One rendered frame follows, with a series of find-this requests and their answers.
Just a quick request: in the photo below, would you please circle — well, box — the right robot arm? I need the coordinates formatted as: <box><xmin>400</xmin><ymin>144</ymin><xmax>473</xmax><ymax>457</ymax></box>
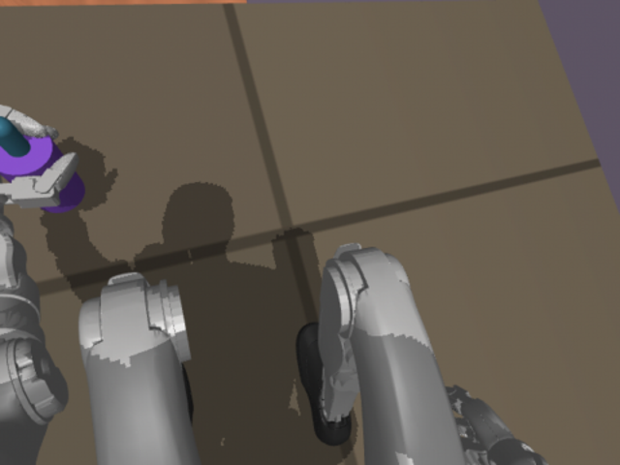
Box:
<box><xmin>487</xmin><ymin>438</ymin><xmax>548</xmax><ymax>465</ymax></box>

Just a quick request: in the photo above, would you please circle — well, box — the right robot foot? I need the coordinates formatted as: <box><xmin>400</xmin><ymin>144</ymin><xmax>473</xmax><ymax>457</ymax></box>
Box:
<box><xmin>296</xmin><ymin>323</ymin><xmax>352</xmax><ymax>446</ymax></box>

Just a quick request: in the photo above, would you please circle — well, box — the right robot hand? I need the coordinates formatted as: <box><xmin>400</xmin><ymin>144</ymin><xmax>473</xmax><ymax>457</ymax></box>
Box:
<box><xmin>446</xmin><ymin>385</ymin><xmax>515</xmax><ymax>465</ymax></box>

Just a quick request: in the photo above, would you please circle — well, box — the left robot arm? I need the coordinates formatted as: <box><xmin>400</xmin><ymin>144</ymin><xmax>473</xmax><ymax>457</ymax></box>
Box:
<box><xmin>0</xmin><ymin>213</ymin><xmax>69</xmax><ymax>465</ymax></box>

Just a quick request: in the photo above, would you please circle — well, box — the left robot hand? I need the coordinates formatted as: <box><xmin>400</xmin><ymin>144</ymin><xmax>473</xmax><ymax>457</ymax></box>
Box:
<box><xmin>0</xmin><ymin>105</ymin><xmax>79</xmax><ymax>214</ymax></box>

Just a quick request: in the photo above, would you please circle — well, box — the bottle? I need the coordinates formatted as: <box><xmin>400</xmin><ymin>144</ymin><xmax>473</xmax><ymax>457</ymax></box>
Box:
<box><xmin>0</xmin><ymin>116</ymin><xmax>85</xmax><ymax>213</ymax></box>

